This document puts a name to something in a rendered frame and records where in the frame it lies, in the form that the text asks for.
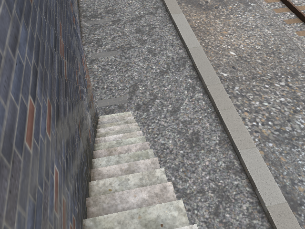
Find stairs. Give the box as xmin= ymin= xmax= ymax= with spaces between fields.
xmin=83 ymin=111 xmax=198 ymax=229

